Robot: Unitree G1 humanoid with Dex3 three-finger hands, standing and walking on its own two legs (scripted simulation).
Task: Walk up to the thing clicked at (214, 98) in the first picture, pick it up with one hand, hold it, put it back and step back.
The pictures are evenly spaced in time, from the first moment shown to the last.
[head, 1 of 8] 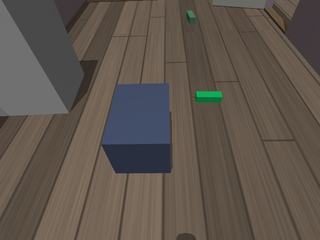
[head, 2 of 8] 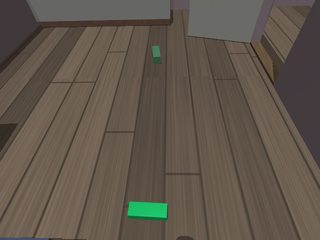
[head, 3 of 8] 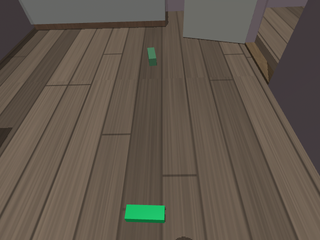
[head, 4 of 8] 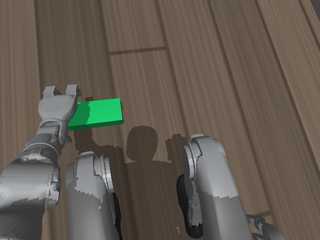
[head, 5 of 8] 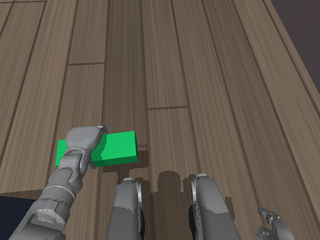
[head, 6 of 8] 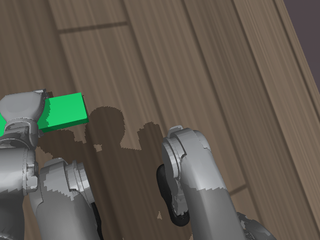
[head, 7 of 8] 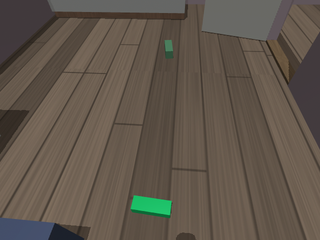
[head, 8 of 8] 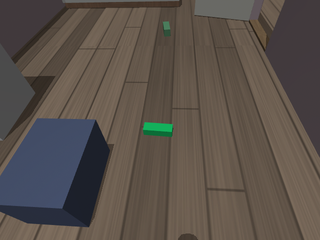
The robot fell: no
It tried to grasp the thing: yes
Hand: left
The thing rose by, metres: 0.65
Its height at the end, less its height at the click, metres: +0.00
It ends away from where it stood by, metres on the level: 0.01
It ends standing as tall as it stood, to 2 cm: yes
